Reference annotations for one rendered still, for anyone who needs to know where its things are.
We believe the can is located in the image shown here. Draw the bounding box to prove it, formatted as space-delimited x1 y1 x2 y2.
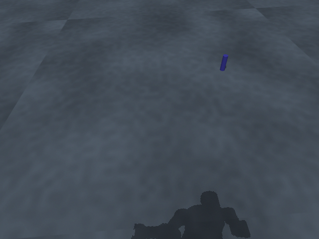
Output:
220 54 228 71

